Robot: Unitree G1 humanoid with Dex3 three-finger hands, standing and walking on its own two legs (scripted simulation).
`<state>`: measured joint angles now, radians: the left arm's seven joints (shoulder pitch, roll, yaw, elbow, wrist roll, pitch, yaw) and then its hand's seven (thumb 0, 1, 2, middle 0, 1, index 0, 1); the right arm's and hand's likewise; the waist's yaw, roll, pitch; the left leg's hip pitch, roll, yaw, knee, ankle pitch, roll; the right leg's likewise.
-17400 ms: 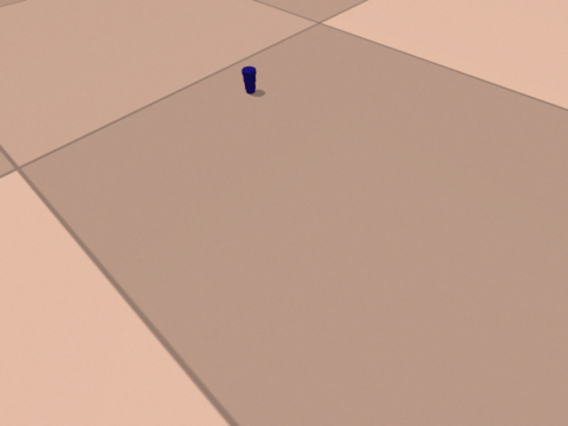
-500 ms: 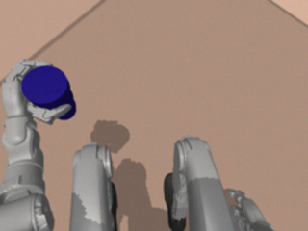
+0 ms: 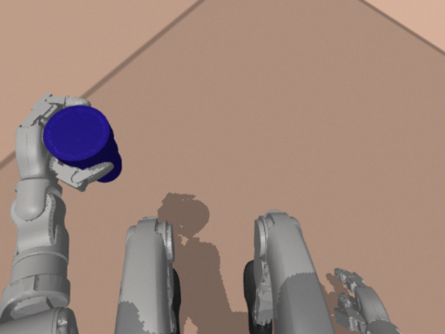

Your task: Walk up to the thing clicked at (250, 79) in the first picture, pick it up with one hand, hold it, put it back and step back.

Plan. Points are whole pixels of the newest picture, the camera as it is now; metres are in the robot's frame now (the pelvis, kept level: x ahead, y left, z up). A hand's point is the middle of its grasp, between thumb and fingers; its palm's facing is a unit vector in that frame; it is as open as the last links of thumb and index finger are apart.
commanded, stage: lift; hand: left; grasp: from the side
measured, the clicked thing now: (93, 152) +0.42 +0.22 -0.05
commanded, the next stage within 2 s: hold in 1.70 s
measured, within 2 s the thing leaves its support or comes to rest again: neither
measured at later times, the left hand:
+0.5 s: hand (12, 99) +0.39 +0.21 +0.17, palm faces +0.14 -0.99 -0.06, open 11.6 cm
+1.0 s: hand out of the picture +0.39 +0.21 +0.27, palm faces +0.15 -0.99 -0.05, open 11.6 cm
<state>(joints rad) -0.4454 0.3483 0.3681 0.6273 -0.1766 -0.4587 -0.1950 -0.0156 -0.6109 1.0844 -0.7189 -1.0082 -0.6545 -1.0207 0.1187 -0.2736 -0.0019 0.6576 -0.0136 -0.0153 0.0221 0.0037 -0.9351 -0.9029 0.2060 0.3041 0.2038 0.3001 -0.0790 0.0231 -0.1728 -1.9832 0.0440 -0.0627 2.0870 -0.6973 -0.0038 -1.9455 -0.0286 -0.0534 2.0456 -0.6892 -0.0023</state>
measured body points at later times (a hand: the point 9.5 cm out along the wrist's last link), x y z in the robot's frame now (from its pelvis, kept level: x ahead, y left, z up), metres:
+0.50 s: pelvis +0.03 +0.00 +0.15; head +0.16 +0.02 +0.58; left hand +0.38 +0.26 +0.17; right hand +0.19 -0.24 +0.03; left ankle +0.08 +0.12 -0.40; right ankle +0.08 -0.12 -0.40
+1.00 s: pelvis +0.06 +0.01 +0.24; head +0.15 +0.03 +0.68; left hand +0.38 +0.26 +0.27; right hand +0.19 -0.23 +0.13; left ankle +0.08 +0.13 -0.40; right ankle +0.08 -0.12 -0.40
